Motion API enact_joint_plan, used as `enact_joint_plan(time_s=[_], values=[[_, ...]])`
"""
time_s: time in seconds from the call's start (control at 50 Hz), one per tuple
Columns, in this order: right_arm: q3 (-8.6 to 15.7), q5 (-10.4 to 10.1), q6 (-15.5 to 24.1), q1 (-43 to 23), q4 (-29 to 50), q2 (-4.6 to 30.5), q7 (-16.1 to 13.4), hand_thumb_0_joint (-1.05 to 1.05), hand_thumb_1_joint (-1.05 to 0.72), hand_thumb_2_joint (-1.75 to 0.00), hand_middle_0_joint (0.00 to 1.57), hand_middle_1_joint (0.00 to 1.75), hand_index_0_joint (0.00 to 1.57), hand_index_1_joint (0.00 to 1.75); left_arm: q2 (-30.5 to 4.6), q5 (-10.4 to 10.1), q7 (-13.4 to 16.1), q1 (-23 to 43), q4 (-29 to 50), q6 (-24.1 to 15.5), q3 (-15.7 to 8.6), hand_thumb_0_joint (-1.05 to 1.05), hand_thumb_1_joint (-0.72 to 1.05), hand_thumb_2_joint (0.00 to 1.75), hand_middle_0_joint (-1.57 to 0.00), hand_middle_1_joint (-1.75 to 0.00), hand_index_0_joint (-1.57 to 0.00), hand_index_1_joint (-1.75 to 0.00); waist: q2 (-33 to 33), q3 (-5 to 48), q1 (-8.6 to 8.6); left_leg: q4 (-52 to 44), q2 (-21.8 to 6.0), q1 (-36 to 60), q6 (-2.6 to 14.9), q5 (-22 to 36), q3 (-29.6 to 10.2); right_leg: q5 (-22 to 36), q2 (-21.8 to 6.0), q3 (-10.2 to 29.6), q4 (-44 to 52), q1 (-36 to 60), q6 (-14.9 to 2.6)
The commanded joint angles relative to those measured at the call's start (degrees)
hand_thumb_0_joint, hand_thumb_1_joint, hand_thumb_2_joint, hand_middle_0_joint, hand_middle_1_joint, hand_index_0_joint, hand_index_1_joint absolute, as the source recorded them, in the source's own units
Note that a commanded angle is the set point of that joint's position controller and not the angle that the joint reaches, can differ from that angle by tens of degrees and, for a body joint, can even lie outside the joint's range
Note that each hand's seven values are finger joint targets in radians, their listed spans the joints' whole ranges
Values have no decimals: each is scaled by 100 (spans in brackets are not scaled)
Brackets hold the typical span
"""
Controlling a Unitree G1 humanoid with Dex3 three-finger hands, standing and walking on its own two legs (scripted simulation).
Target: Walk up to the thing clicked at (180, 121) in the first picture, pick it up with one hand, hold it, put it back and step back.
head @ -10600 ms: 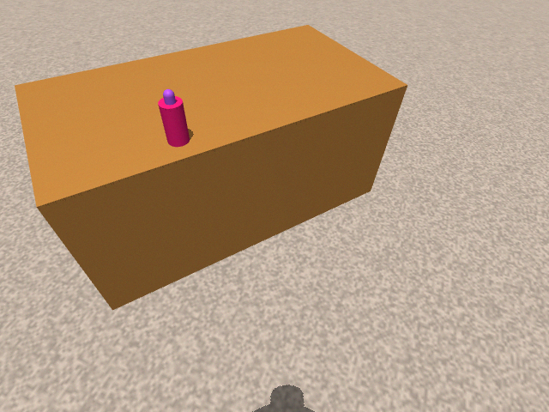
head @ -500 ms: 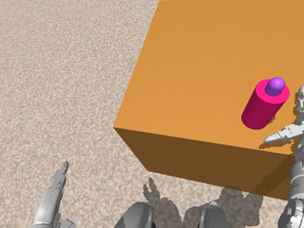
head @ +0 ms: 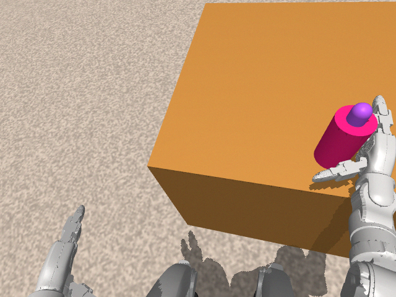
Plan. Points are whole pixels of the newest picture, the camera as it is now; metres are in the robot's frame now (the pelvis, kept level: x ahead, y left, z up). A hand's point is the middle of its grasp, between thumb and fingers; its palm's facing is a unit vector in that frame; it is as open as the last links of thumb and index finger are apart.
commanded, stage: close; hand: right
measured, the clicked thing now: (345, 135) +0.46 -0.22 +0.03
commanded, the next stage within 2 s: settle in 0.82 s
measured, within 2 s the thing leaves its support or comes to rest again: leaves its support in 1.18 s
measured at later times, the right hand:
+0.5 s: hand (341, 135) +0.47 -0.21 +0.02, palm faces +0.18 +0.98 +0.00, open 14.5 cm
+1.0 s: hand (342, 136) +0.47 -0.21 +0.02, palm faces +0.19 +0.98 +0.00, open 9.8 cm
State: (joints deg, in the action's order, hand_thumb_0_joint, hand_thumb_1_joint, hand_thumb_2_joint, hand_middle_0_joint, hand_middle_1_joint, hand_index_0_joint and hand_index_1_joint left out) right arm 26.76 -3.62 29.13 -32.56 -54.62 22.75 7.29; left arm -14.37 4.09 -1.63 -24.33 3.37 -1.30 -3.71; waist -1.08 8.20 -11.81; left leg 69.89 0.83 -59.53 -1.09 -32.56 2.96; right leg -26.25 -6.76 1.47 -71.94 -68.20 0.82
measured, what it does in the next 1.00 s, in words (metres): stands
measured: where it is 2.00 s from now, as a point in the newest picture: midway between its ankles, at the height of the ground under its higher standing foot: outside the picture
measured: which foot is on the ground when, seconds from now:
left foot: down 0.00-1.00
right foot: down 0.00-1.00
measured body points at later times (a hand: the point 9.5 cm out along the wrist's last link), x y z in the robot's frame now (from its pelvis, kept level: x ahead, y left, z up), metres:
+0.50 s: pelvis +0.01 -0.01 +0.00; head +0.13 -0.05 +0.43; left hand +0.16 +0.26 +0.02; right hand +0.45 -0.27 +0.02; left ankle +0.01 +0.14 -0.62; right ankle +0.06 -0.13 -0.62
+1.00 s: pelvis +0.00 -0.01 +0.01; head +0.13 -0.06 +0.44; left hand +0.16 +0.27 +0.03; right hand +0.45 -0.27 +0.02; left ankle +0.01 +0.14 -0.62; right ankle +0.06 -0.13 -0.62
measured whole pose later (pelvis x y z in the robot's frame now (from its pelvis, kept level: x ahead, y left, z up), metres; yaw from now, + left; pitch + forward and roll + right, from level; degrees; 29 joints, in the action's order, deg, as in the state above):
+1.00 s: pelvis +0.00 -0.01 +0.01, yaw +0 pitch +22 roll +4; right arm 27.0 -1.9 30.3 -35.2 -57.0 23.1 4.5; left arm -14.7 4.0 -2.6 -23.7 4.5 0.9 -4.9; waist -0.9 7.6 -12.4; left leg 67.9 0.6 -58.1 -1.6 -31.9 2.4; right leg -25.9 -6.4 0.9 -70.3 -66.7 0.3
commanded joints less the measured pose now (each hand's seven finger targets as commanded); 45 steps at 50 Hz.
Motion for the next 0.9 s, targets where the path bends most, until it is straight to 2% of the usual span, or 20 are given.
enact_joint_plan(time_s=[0.0, 0.08, 0.14, 0.2, 0.28, 0.34, 0.4, 0.46, 0.52, 0.58, 0.62, 0.66, 0.7, 0.72, 0.74, 0.76, 0.78, 0.8, 0.86, 0.88], values=[[146, -16, 420, -1758, 1137, 1243, -117, 0, 59, 0, 28, 4, 26, 4, -817, -14, 45, -167, 941, -238, -572, 0, -58, 7, -4, -4, -3, -5, 1064, 2432, 166, -983, 235, 496, 187, 1770, -74, 1319, 324, 103, 815, 2573, -148], [-135, 7, 448, -1933, 907, 799, -147, 0, 56, 0, 38, 14, 37, 14, -806, -4, 40, -248, 1071, -220, -612, 0, -57, 7, -4, -5, -4, -5, 820, 2317, -188, -1107, 208, 495, 138, 1634, -183, 1001, 301, 96, 741, 2517, -194], [214, 66, 480, -2312, 1329, 1490, -253, 0, 57, 0, 44, 17, 43, 17, -1063, -21, 57, -221, 1277, -192, -815, 0, -57, 7, -4, -4, -3, -5, 945, 2642, -104, -1113, 201, 644, 134, 1657, -201, 1045, 306, 112, 796, 2655, -183], [-85, 44, 370, -2163, 813, 909, -227, 0, 52, -1, 48, 22, 47, 22, -803, -24, 9, -332, 951, -163, -641, 0, -57, 7, -4, -4, -3, -5, 1034, 2405, -120, -1068, 227, 375, 153, 1664, -116, 1155, 312, 100, 789, 2742, -167], [197, 135, 450, -2531, 1120, 1452, -268, 0, 54, 0, 51, 22, 50, 23, -901, 11, -1, -16, 1211, -160, -617, 0, -57, 7, -4, -4, -3, -5, 1135, 2809, 32, -912, 247, 425, 184, 1804, -34, 1423, 296, 154, 803, 2830, -158], [-192, 79, 334, -2089, 464, 703, -195, 0, 44, -12, 62, 35, 61, 35, -804, 6, -17, -244, 903, -131, -626, 0, -56, 7, -4, -5, -3, -5, 1129, 2390, -83, -943, 264, 180, 206, 1579, 18, 1256, 295, 160, 885, 2814, -123], [-5, 134, 351, -2382, 1315, 1208, -280, 0, 42, -20, 69, 43, 69, 43, -1129, 14, 11, -18, 1480, -133, -854, 0, -56, 6, -4, -5, -3, -5, 1177, 3391, 7, -989, 280, 618, 186, 1860, 41, 1623, 284, 173, 889, 3392, -119], [-274, 9, 196, -1472, 653, 485, -262, 0, 37, -24, 81, 51, 80, 51, -871, -50, -30, -394, 764, -51, -711, 0, -56, 7, -4, -5, -3, -5, 1033, 2317, 127, -1004, 284, 349, 207, 1737, 93, 1533, 307, 146, 1024, 2950, -95], [23, 57, 434, -2567, 1862, 1251, -383, 0, 33, -26, 87, 55, 86, 55, -1099, -15, 16, 36, 1153, -113, -899, 0, -55, 6, -4, -4, -3, -5, 1249, 3152, 43, -1020, 263, 590, 180, 1964, 22, 1757, 271, 153, 926, 3379, -121], [-357, 37, 317, -1799, 410, 362, -383, 0, 22, -40, 95, 67, 94, 67, -676, -37, -8, -122, 648, -97, -571, 0, -56, 6, -4, -5, -3, -5, 764, 1886, -166, -1108, 271, 302, 161, 1760, 15, 1278, 318, 120, 942, 2595, -176], [325, 157, 513, -2490, 1416, 1657, -503, 0, 18, -44, 96, 70, 96, 71, -1009, -34, 53, 140, 1149, -107, -763, 0, -55, 5, -4, -4, -4, -5, 945, 2667, -10, -1097, 240, 611, 153, 1798, -58, 1312, 313, 146, 964, 2823, -177], [-116, 158, 543, -2660, 1364, 1107, -447, 0, 5, -55, 106, 81, 105, 81, -983, 25, 23, -5, 1282, -77, -741, 0, -54, 5, -4, -5, -4, -5, 1180, 2984, -151, -1135, 260, 636, 190, 1689, -17, 1292, 300, 104, 1024, 3364, -139], [-264, 100, 330, -1634, 160, 538, -377, 0, -5, -65, 109, 88, 108, 89, -809, -51, -7, -360, 910, -67, -662, 0, -53, 5, -4, -5, -4, -5, 874, 2140, -163, -1192, 269, 415, 175, 1574, 17, 1154, 325, 102, 1072, 2947, -148], [-43, 102, 318, -1574, 172, 844, -382, 0, -10, -67, 112, 90, 111, 90, -842, -53, -10, -411, 732, -53, -708, 0, -54, 5, -4, -5, -4, -5, 845, 1924, -116, -1200, 253, 426, 163, 1647, -1, 1154, 349, 101, 1048, 2653, -154], [265, 120, 453, -2311, 1205, 1544, -431, 0, -12, -73, 110, 94, 109, 94, -1133, -48, 15, -69, 1265, -101, -915, 0, -53, 4, -4, -5, -4, -4, 1090, 2680, -43, -1160, 227, 666, 152, 1826, -75, 1368, 327, 127, 985, 2942, -159], [144, 187, 470, -2603, 1150, 1549, -419, 0, -9, -77, 114, 99, 113, 99, -1225, -10, 28, -95, 1283, -96, -1018, 0, -52, 4, -4, -5, -4, -4, 1058, 2875, -202, -1164, 248, 636, 153, 1821, -39, 1409, 302, 139, 950, 3175, -165], [-120, 149, 402, -2272, 626, 969, -359, 0, -13, -81, 118, 103, 118, 103, -1100, 2, -2, -136, 1187, -89, -909, 0, -53, 5, -4, -5, -4, -4, 972, 2520, -224, -1140, 264, 437, 172, 1710, 16, 1339, 308, 131, 971, 3078, -153], [-151, 87, 375, -2096, 533, 776, -310, 0, -19, -88, 121, 109, 121, 109, -906, -18, -44, -169, 1092, -101, -740, 0, -52, 4, -4, -5, -4, -4, 1028, 2275, -107, -1153, 250, 394, 178, 1615, -5, 1196, 324, 112, 1007, 2860, -149], [162, 91, 460, -2265, 870, 1291, -362, 0, -20, -93, 121, 112, 122, 112, -859, -22, -32, -15, 1032, -121, -650, 0, -52, 4, -4, -5, -4, -4, 1066, 2422, 108, -1117, 257, 487, 201, 1521, -13, 1109, 337, 121, 1074, 2778, -130], [192, 120, 501, -2494, 1061, 1433, -376, 0, -20, -94, 122, 113, 122, 113, -945, -13, -23, 87, 1272, -129, -758, 0, -52, 4, -4, -5, -4, -4, 1087, 2568, -8, -1130, 252, 527, 195, 1482, -38, 1039, 320, 128, 1038, 2865, -140]])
